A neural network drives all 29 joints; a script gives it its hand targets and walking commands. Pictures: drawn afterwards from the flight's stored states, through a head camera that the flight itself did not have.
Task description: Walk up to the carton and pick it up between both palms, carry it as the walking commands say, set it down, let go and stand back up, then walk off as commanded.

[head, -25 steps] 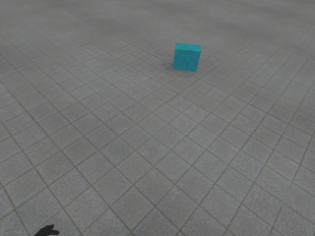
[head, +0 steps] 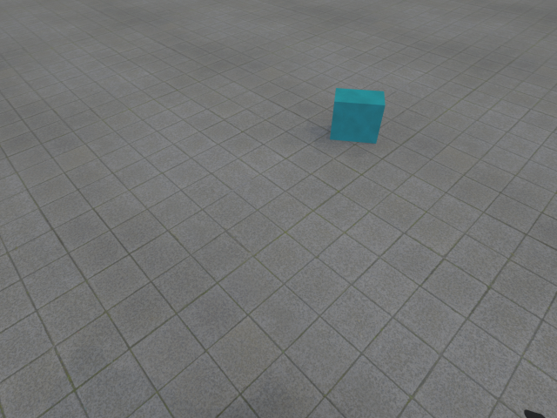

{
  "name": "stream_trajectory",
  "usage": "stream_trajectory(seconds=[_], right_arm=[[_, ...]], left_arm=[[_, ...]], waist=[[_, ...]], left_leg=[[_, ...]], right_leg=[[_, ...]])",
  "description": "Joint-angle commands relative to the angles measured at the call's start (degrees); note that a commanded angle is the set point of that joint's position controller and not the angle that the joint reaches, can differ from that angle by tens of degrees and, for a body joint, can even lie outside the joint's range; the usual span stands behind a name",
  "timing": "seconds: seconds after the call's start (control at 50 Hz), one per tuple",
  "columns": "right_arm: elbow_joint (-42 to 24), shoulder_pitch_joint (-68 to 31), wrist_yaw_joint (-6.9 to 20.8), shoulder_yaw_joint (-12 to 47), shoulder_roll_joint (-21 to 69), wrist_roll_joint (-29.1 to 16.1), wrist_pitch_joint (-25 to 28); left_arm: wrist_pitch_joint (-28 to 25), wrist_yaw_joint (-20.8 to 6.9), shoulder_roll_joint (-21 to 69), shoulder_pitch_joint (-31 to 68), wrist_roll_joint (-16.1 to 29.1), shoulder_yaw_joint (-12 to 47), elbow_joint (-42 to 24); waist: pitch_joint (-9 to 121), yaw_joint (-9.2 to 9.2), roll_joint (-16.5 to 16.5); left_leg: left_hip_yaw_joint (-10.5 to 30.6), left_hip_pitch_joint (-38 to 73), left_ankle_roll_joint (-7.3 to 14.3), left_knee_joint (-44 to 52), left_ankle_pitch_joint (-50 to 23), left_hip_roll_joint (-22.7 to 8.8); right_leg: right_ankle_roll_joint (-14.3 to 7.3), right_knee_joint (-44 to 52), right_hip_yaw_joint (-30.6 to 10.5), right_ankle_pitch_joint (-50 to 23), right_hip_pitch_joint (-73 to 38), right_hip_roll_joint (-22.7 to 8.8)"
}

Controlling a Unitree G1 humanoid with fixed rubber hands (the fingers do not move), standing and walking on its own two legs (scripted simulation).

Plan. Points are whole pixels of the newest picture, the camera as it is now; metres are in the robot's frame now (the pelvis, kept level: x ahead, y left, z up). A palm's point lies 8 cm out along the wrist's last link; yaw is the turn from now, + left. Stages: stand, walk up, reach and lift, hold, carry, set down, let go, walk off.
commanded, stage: walk up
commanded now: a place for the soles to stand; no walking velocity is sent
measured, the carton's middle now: (356, 116) +1.93 -0.30 -0.63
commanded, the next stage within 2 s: none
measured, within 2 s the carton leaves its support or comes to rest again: neither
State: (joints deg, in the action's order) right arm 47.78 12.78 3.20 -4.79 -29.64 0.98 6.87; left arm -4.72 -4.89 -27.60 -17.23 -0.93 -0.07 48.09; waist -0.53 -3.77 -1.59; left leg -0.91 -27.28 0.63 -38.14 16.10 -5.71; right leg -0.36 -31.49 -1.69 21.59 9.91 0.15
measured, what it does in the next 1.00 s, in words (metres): walks ahead: left foot, then right foot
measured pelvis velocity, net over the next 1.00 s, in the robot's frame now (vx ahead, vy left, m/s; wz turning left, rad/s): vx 0.42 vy -0.03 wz -0.08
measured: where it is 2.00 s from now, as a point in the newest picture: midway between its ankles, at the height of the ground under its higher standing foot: (327, 290)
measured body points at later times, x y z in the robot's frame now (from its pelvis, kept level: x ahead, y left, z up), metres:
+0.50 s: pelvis +0.22 -0.05 -0.01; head +0.23 -0.06 +0.44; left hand +0.39 +0.26 -0.08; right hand +0.30 -0.41 -0.09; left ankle +0.16 +0.12 -0.68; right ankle +0.30 -0.18 -0.73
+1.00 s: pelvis +0.42 -0.03 +0.01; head +0.45 -0.02 +0.46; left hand +0.58 +0.27 -0.09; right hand +0.47 -0.40 -0.05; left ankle +0.42 +0.11 -0.73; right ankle +0.47 -0.21 -0.68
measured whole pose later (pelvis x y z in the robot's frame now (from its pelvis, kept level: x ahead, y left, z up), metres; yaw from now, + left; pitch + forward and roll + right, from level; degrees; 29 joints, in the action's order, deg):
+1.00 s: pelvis +0.42 -0.03 +0.01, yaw -5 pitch +2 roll -2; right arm 47.5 14.4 3.2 -4.6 -28.7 0.1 6.7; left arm -4.6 -4.9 -27.6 -12.2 -0.7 0.0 48.0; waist -0.2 4.3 0.5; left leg -2.4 -14.6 0.0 -27.5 15.2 -5.0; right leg 0.5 -47.5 -2.4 18.4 31.6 -2.7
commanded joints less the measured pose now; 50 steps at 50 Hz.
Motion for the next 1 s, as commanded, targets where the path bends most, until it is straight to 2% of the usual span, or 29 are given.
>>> stream_trajectory(seconds=[0.0,0.02,0.04,0.06,0.1,0.14,0.2,0.26,0.3,0.36,0.38,0.4,0.42,0.44,0.48,0.52,0.58,0.6,0.64,0.66,0.7,0.74,0.76,0.78,0.8,0.82,0.86,0.92,0.98], right_arm=[[-1.01,3.65,-0.13,-2.75,-9.24,0.26,2.14],[-0.09,14.53,-0.99,-4.73,-13.57,1.27,2.57],[-0.77,16.07,-1.42,-5.65,-18.07,0.57,2.65],[-0.88,11.37,-1.12,-5.71,-18.71,-1.05,2.43],[-1.59,7.11,-1.13,-3.96,-13.48,-1.48,2.03],[-2.22,5.83,-1.16,-2.90,-12.05,-1.58,1.47],[-2.61,4.03,-0.75,-3.53,-13.85,-0.87,1.28],[-1.83,0.45,-0.02,-2.97,-13.30,-1.03,0.93],[-2.60,0.39,0.16,-3.29,-13.80,-1.24,0.48],[-2.26,0.22,0.16,-2.79,-12.04,-1.31,0.03],[-2.23,1.70,0.06,-2.31,-10.82,-0.84,-0.38],[-4.52,1.86,-0.02,-1.25,-6.89,-0.54,-0.35],[-4.64,-2.62,-0.24,-0.42,-7.26,-0.99,-0.47],[-5.61,-4.97,-1.15,-2.66,-11.41,-0.24,-1.06],[-5.68,-1.60,-0.88,-2.55,-11.84,-0.69,-1.32],[-2.99,-0.57,-0.01,-2.99,-9.87,-0.42,-0.94],[-3.71,-3.00,0.34,-3.29,-9.61,-0.21,-1.43],[-4.09,-5.39,0.32,-2.96,-9.70,-0.38,-1.36],[-4.91,-4.92,0.66,-2.74,-9.32,-0.18,-1.13],[-4.94,-5.97,0.53,-2.89,-8.75,0.02,-0.84],[-3.84,-5.06,0.25,-2.39,-7.14,-0.17,-0.01],[-0.98,4.79,-0.70,-3.01,-8.27,-0.64,1.04],[0.09,13.02,-1.40,-4.31,-13.13,0.59,1.55],[-0.85,14.97,-1.96,-5.36,-18.07,0.67,1.76],[-2.05,10.82,-1.66,-5.02,-18.88,-1.41,1.72],[-1.67,10.27,-1.37,-4.48,-14.88,-2.25,1.61],[-1.76,6.45,-1.25,-3.30,-11.80,-1.30,0.76],[-1.09,6.22,-0.45,-2.73,-12.18,-1.50,0.09],[-2.04,3.54,-0.46,-3.34,-12.97,-1.32,-0.08]], left_arm=[[-0.64,0.76,-11.80,3.09,1.99,-4.23,-4.48],[-1.02,1.19,-7.65,0.54,2.20,-2.86,-5.29],[-1.69,1.25,-5.54,2.36,2.27,-2.02,-6.73],[-1.70,1.71,-12.90,6.75,1.50,-3.74,-5.99],[-1.85,1.19,-11.26,3.65,1.57,-3.07,-3.14],[-1.39,0.16,-9.81,4.86,1.25,-3.61,-2.95],[-0.80,-0.76,-9.00,9.07,1.07,-4.03,-3.84],[-1.19,-1.53,-8.22,11.00,0.98,-4.23,-3.26],[-1.02,-1.45,-7.30,11.55,0.35,-4.18,-2.01],[-0.94,-0.51,-9.04,3.95,0.05,-4.74,0.74],[-1.61,0.16,-11.71,-0.63,0.51,-6.15,2.41],[-1.88,1.19,-15.78,-5.23,-0.22,-7.48,1.64],[-1.86,1.88,-19.99,-4.49,-0.11,-8.10,0.18],[-1.22,1.88,-20.12,-1.79,1.14,-7.93,-0.01],[-0.42,1.61,-15.54,5.45,1.88,-6.77,-3.28],[-0.10,1.36,-15.13,4.17,0.74,-6.27,-2.51],[-0.57,0.99,-15.80,2.91,0.92,-6.21,-2.73],[-0.76,1.23,-15.50,1.37,1.29,-6.35,-2.47],[-0.32,1.14,-17.02,2.39,1.34,-6.40,-3.69],[-0.48,0.91,-15.59,0.35,1.44,-6.33,-3.09],[-0.55,0.93,-15.22,0.90,2.04,-5.61,-2.99],[-0.05,0.91,-12.14,2.54,1.77,-4.22,-3.84],[-0.77,1.54,-7.56,4.22,2.13,-2.92,-5.74],[-1.13,1.47,-5.46,4.91,2.12,-2.33,-6.84],[-1.15,2.21,-11.44,7.34,0.82,-3.54,-5.61],[-1.21,2.00,-11.61,4.39,1.17,-3.15,-3.17],[-1.22,1.01,-8.92,3.50,1.42,-3.38,-3.62],[-0.70,0.19,-8.44,6.08,0.61,-3.16,-3.38],[-0.61,-0.76,-7.91,11.75,0.78,-3.89,-3.27]], waist=[[6.92,6.71,-0.28],[16.31,10.93,-5.86],[18.17,11.93,-15.91],[12.16,11.35,-3.21],[5.91,7.41,-0.26],[4.19,7.58,-5.01],[4.00,8.32,-6.40],[2.18,6.89,-8.24],[2.00,7.03,-8.02],[5.70,2.96,-4.54],[11.31,0.39,5.96],[11.21,-1.96,16.69],[5.59,-2.56,19.05],[1.09,-1.83,10.01],[-5.03,1.37,9.71],[-0.97,2.55,8.78],[-2.45,1.55,11.13],[-2.88,0.98,8.46],[-2.63,0.63,14.82],[-3.91,-0.52,10.49],[-0.99,0.48,7.99],[7.72,5.76,3.03],[11.78,10.87,-6.95],[12.05,11.15,-14.35],[6.47,10.37,-3.99],[5.15,8.46,-0.24],[3.04,7.12,-4.78],[5.81,8.65,-9.06],[-0.14,7.82,-6.33]], left_leg=[[-0.67,25.44,2.98,17.45,-6.83,3.23],[11.25,42.45,7.31,16.21,0.64,-8.71],[29.48,47.66,10.24,20.79,10.31,-21.09],[32.43,42.13,13.20,22.15,15.86,-19.90],[20.29,36.72,10.67,18.56,0.35,-15.19],[11.83,31.69,11.50,20.49,-5.72,-12.37],[9.02,27.47,14.02,22.66,-3.73,-14.33],[0.74,20.30,11.07,22.99,2.85,-9.97],[-0.26,16.73,9.63,18.34,-0.86,-10.37],[-2.15,16.97,7.53,8.20,-8.20,-9.39],[-4.44,12.76,5.35,-6.05,-5.52,-5.80],[-3.97,-2.54,2.88,-20.38,4.37,0.37],[-0.24,-18.72,2.06,-29.19,15.45,5.20],[2.85,-20.77,1.74,-30.63,15.99,2.40],[2.57,-15.15,0.63,-21.88,8.16,-1.44],[0.40,-5.64,0.76,-14.65,8.42,0.60],[0.26,-4.78,0.63,-9.34,8.44,1.67],[0.94,-5.80,0.49,-7.52,3.95,0.89],[-0.29,-5.17,0.31,-3.92,4.11,1.03],[-1.25,-4.18,0.36,-0.24,3.08,1.58],[-2.58,1.24,0.96,5.10,-2.65,2.22],[-1.78,22.81,1.93,16.77,-5.91,4.22],[13.54,36.93,7.06,20.84,5.23,-7.68],[31.46,44.90,11.15,22.92,12.62,-19.82],[34.00,38.97,14.60,22.92,12.40,-22.09],[24.63,39.37,12.53,20.03,3.40,-17.42],[12.19,34.91,11.11,21.15,-4.52,-11.51],[7.07,32.80,12.18,20.50,-10.79,-9.86],[2.02,23.96,11.37,20.99,-7.64,-9.84]], right_leg=[[-7.38,-5.94,-6.77,-24.08,8.14,-6.52],[-4.43,-23.16,-2.02,-15.55,19.27,-2.90],[-2.81,-32.13,-0.02,6.05,32.97,0.97],[-1.77,-35.58,-3.54,1.70,37.33,1.32],[-1.38,-32.49,-4.52,-2.11,37.13,-3.36],[-0.13,-25.26,-0.87,-1.11,33.36,-4.05],[1.28,-16.11,0.27,-2.84,31.31,-6.45],[1.13,-2.93,3.81,-10.56,22.67,-5.22],[0.72,1.86,6.19,-16.29,14.34,-3.50],[-1.14,3.33,7.54,-14.01,5.54,-1.15],[-1.49,5.34,4.18,-9.21,-4.56,-1.00],[-6.30,7.69,-16.70,1.31,-11.93,-10.39],[-11.16,16.03,-38.70,12.39,-14.55,-17.19],[-15.55,18.44,-40.58,22.65,-8.09,-20.06],[-14.26,18.04,-28.87,19.76,1.16,-14.66],[-13.57,17.64,-22.47,13.71,6.32,-10.97],[-14.07,19.04,-23.91,13.70,5.84,-12.20],[-13.28,18.29,-22.54,10.15,3.10,-11.24],[-12.71,18.53,-21.14,11.90,1.85,-11.86],[-12.62,18.41,-20.66,8.40,1.98,-12.74],[-11.95,12.37,-17.39,-8.90,-0.02,-12.96],[-7.49,-1.72,-8.46,-14.24,7.61,-7.25],[-4.71,-19.86,-2.11,-12.59,21.36,-1.97],[-2.70,-29.76,-0.12,5.83,37.51,2.22],[-1.67,-32.83,-5.23,4.36,41.07,-0.20],[-0.95,-29.69,-5.29,-0.26,38.62,-1.51],[-0.15,-22.33,-1.57,-3.18,36.30,-5.14],[1.42,-13.72,3.16,-6.00,30.40,-3.90],[1.38,-4.42,4.24,-9.60,25.21,-4.86]])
